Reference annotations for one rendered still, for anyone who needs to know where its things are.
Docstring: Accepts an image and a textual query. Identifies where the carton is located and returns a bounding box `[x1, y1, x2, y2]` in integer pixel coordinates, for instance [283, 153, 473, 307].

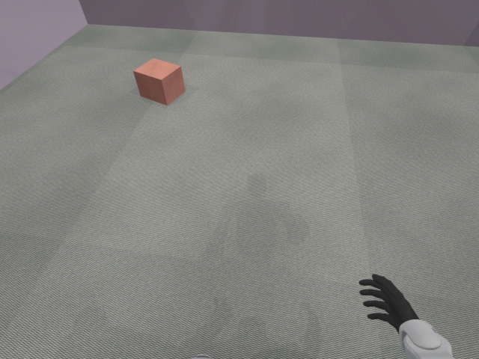
[133, 58, 185, 105]

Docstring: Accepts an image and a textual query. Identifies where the right robot hand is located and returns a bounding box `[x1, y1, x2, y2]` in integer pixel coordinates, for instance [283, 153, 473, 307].
[359, 274, 419, 333]

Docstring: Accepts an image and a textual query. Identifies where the robot right forearm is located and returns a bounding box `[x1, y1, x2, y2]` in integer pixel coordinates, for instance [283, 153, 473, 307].
[399, 319, 455, 359]

